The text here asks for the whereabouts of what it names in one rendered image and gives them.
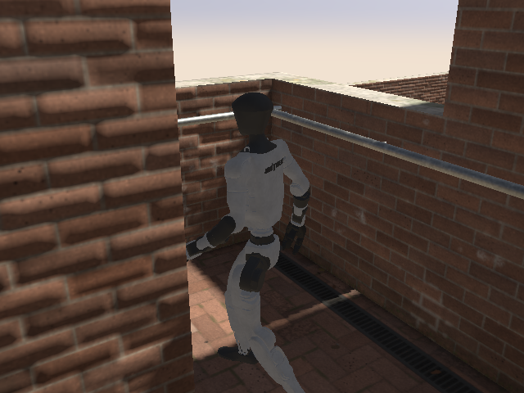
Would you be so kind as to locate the robot left forearm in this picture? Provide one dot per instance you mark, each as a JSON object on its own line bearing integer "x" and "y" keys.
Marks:
{"x": 219, "y": 234}

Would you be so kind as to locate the right robot upper arm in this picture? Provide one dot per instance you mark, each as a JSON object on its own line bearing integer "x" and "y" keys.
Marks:
{"x": 300, "y": 184}

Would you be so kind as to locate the robot right hand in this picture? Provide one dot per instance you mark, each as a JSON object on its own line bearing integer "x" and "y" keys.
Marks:
{"x": 291, "y": 232}

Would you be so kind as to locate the left robot upper arm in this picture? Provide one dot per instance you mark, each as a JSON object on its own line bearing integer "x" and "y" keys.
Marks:
{"x": 237, "y": 172}

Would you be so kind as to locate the robot right foot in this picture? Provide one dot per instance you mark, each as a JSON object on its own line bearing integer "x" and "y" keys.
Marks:
{"x": 231, "y": 353}

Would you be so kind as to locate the left robot shin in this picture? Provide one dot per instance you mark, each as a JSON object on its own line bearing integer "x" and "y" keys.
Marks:
{"x": 276, "y": 364}

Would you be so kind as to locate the robot right forearm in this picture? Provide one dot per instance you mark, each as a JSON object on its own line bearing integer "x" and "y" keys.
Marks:
{"x": 299, "y": 209}

